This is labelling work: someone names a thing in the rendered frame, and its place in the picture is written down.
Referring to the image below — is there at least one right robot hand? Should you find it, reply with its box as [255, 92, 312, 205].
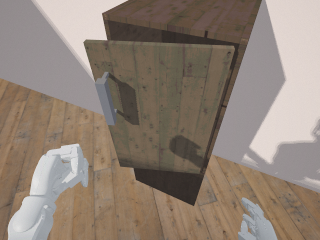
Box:
[238, 197, 278, 240]

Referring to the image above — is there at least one handle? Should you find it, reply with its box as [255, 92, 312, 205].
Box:
[95, 71, 117, 126]

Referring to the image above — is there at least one cupboard door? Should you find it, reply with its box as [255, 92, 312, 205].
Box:
[83, 39, 235, 174]

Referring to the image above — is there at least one left robot forearm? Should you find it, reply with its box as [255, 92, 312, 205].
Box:
[7, 195, 57, 240]

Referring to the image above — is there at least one left robot hand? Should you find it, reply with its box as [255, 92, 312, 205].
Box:
[29, 143, 89, 202]

